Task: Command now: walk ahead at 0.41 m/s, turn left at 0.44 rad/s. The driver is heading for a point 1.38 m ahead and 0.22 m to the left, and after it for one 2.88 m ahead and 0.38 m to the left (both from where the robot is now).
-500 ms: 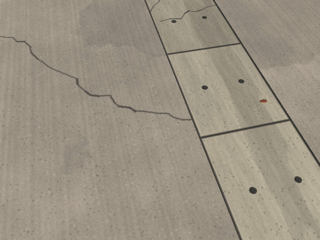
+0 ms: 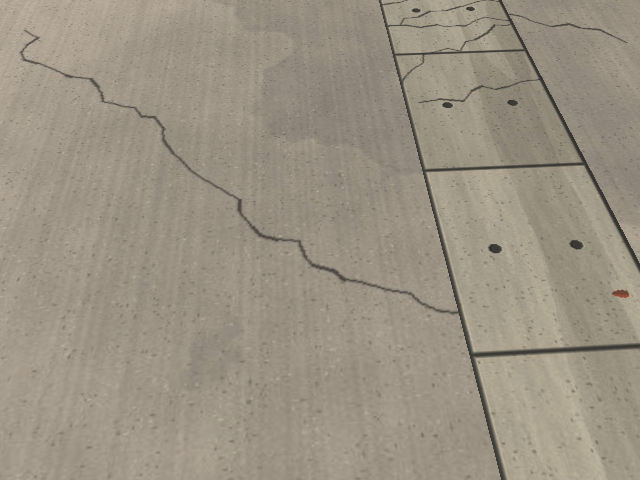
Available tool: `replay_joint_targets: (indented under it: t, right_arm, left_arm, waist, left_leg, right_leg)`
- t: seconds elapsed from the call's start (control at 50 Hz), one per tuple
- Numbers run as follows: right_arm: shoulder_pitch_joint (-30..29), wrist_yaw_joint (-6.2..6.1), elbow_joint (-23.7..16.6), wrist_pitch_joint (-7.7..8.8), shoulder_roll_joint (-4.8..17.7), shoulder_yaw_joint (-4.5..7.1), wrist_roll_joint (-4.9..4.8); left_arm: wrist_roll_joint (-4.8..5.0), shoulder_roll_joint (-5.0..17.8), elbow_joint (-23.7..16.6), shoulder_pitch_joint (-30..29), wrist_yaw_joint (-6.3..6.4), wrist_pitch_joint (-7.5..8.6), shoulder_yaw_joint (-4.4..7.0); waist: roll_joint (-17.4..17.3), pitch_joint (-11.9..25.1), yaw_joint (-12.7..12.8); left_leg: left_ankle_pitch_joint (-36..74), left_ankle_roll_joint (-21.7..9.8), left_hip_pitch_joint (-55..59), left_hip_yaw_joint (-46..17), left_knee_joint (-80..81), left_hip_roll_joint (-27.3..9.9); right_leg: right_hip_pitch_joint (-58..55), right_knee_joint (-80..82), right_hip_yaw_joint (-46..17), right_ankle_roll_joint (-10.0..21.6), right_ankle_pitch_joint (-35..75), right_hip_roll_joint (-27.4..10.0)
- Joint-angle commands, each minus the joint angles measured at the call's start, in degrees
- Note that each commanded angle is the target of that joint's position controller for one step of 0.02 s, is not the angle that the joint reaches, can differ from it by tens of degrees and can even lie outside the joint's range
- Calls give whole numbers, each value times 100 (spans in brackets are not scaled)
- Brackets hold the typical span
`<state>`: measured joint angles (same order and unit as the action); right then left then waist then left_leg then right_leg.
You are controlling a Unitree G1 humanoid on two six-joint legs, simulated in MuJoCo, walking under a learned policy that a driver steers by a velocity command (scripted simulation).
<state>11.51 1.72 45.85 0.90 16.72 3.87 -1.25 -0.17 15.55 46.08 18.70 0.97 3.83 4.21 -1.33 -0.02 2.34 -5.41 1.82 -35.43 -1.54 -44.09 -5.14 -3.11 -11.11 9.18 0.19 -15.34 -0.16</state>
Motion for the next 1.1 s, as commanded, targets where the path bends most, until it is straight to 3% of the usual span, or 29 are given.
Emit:
replay_joint_targets:
  t: [0.02,0.08,0.12,0.14,0.16,0.18,0.2,0.22,0.24,0.28,0.34,0.46,0.56,0.6,0.62,0.64,0.66,0.68,0.7,0.74,0.76,0.8,0.86,0.9,0.98,1.04,1.06,1.08,1.1]
  right_arm:
    - [-957,103,-748,120,278,-26,-12]
    - [-951,166,-919,110,372,-6,-27]
    - [39,148,-752,96,664,186,-35]
    - [1044,72,-463,61,1073,414,-68]
    - [1715,-63,-369,18,1760,612,-102]
    - [1490,-30,-608,120,1906,532,-59]
    - [1298,20,-647,210,1389,373,-23]
    - [1141,21,-628,266,1155,300,3]
    - [754,14,-679,279,990,247,13]
    - [219,-32,-903,286,739,148,124]
    - [226,-118,-923,336,855,182,79]
    - [748,-271,-707,277,995,238,-14]
    - [1015,-330,-577,173,964,266,-52]
    - [976,-332,-565,129,919,269,-1]
    - [927,-309,-582,122,788,216,19]
    - [930,-278,-673,122,539,99,92]
    - [1852,-265,-705,175,78,-38,-9]
    - [1937,-267,-635,224,354,-44,-98]
    - [1274,-258,-683,231,830,76,-134]
    - [376,-249,-926,265,811,74,29]
    - [308,-224,-966,282,724,79,77]
    - [452,-186,-944,302,472,20,86]
    - [74,-186,-1085,350,228,-96,195]
    - [-210,-165,-1109,404,130,-149,211]
    - [-726,-128,-1220,412,332,-69,146]
    - [-352,-152,-1133,429,575,71,185]
    - [-101,-195,-1092,442,744,134,250]
    - [411,-278,-1109,420,1133,211,360]
    - [365,-267,-1178,285,1145,185,392]
  left_arm:
    - [84,1029,-232,-69,-12,57,293]
    - [155,1180,-154,-55,-41,-12,352]
    - [182,1267,-183,-261,-28,-78,354]
    - [139,1075,-216,-127,-12,-75,265]
    - [-38,604,-497,-47,-4,-17,93]
    - [-32,310,-682,-42,-26,188,-45]
    - [213,887,-764,-592,-91,331,81]
    - [297,911,-838,-781,-120,422,70]
    - [166,874,-798,-791,-75,466,68]
    - [3,905,-712,-613,-64,372,128]
    - [-80,737,-731,-601,-77,210,100]
    - [-13,418,-1105,-1957,-158,266,-59]
    - [59,722,-1199,-2147,-282,378,31]
    - [51,837,-1074,-1683,-287,420,91]
    - [13,973,-924,-1109,-257,447,178]
    - [-90,1189,-846,-323,-221,458,237]
    - [-156,1681,-642,392,-214,402,378]
    - [15,1298,-497,564,-290,373,302]
    - [86,909,-558,203,-269,343,186]
    - [-8,662,-592,-376,-237,256,75]
    - [-48,588,-567,-462,-227,261,28]
    - [-2,564,-507,-448,-225,267,5]
    - [72,848,-422,-444,-175,241,70]
    - [90,1008,-336,-369,-120,160,124]
    - [189,1104,-155,47,-36,-37,169]
    - [207,1044,-264,-196,39,-128,174]
    - [173,844,-327,-182,37,-124,126]
    - [31,481,-524,-181,31,-111,6]
    - [45,180,-403,1013,28,-128,-95]
  waist:
    - [521,-757,194]
    - [552,-688,85]
    - [534,23,-570]
    - [319,679,-994]
    - [-902,1136,-1088]
    - [-1355,1995,-747]
    - [-675,1546,-1011]
    - [-564,931,-875]
    - [-93,515,-621]
    - [-284,227,-261]
    - [-163,100,-147]
    - [-309,-228,-606]
    - [-443,-171,-564]
    - [-623,-4,-354]
    - [-566,346,-50]
    - [-312,1182,310]
    - [1285,2117,84]
    - [1780,2083,143]
    - [1079,1133,261]
    - [429,151,121]
    - [534,14,-47]
    - [692,29,-214]
    - [583,-119,-232]
    - [572,3,-157]
    - [684,176,-8]
    - [724,353,-360]
    - [565,544,-465]
    - [-297,1203,-616]
    - [-1558,1977,-172]
  left_leg:
    - [-88,-206,-528,155,415,-129]
    - [-637,-523,-80,489,657,74]
    - [-606,-816,1570,909,960,632]
    - [-522,-1023,3171,877,1000,941]
    - [-1468,-1720,4903,-1567,1493,-376]
    - [-2528,-2508,5610,-4653,2719,-1412]
    - [-2532,-2235,5383,-4256,3093,-1426]
    - [-2172,-2043,4762,-3455,2985,-1244]
    - [-1575,-1850,3960,-2819,2937,-983]
    - [-604,-1736,2939,-2100,3138,-607]
    - [444,-1828,2434,-1569,3327,-418]
    - [208,-1428,2142,-1170,3215,-24]
    - [258,-1274,2932,-1897,2522,-390]
    - [973,-1180,3196,-1975,2114,-477]
    - [1657,-1035,3170,-1775,1451,-196]
    - [1242,-851,2602,-1521,132,121]
    - [-992,-364,542,-898,-2037,1009]
    - [-2747,-297,-406,-999,-2886,1002]
    - [-2317,-307,-797,-1033,-3226,690]
    - [-1629,-328,-669,-672,-2778,300]
    - [-1407,-339,-421,-598,-2431,100]
    - [-1317,-291,-108,-412,-1941,6]
    - [-1096,-71,91,-141,-711,49]
    - [-323,41,646,-11,187,270]
    - [633,44,1135,-139,1187,633]
    - [1027,-207,1999,-251,1871,584]
    - [1619,-384,2650,-323,2093,309]
    - [3533,-772,3892,-1235,1814,-847]
    - [4537,-1669,4899,-2509,1541,-2180]
  right_leg:
    - [195,525,-441,931,601,-1758]
    - [31,37,-210,816,1511,-1816]
    - [316,-1582,257,547,3874,-1554]
    - [1008,-3012,460,306,4119,-1244]
    - [3126,-5269,504,-163,1436,-691]
    - [4330,-6580,-907,-306,-1838,260]
    - [4944,-6855,-1482,-181,-1469,-53]
    - [5082,-6614,-1389,11,-1026,-327]
    - [4827,-6108,-1366,71,-592,-572]
    - [4108,-5475,-1420,41,-42,-773]
    - [3946,-4853,-1259,-224,419,-651]
    - [3527,-2318,-1118,-441,2180,-142]
    - [3268,-1634,-1415,-202,1847,-50]
    - [2780,-1590,-1249,13,1393,-21]
    - [1927,-1364,-1099,204,1467,21]
    - [422,-1631,-1679,562,1301,-625]
    - [-1826,-1438,-4174,1553,234,-1933]
    - [-1947,-640,-5618,1712,-1072,-2265]
    - [-1207,-521,-4885,1450,-1524,-2076]
    - [292,-323,-3529,1241,-371,-1606]
    - [721,-195,-3198,1215,143,-1396]
    - [1044,-7,-2874,1305,784,-1181]
    - [1374,34,-2329,1434,2554,-1095]
    - [1552,-153,-1872,1265,3474,-868]
    - [1300,-657,-1990,949,3245,-796]
    - [1368,-1386,-2320,610,2548,-712]
    - [1618,-1946,-2228,401,2197,-401]
    - [2398,-3395,-1887,123,398,65]
    - [3435,-4857,-1607,-134,-2842,484]
